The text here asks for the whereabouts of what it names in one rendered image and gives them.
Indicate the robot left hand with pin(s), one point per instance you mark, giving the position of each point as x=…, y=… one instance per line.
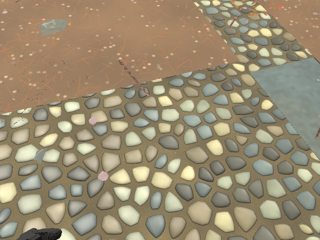
x=41, y=234

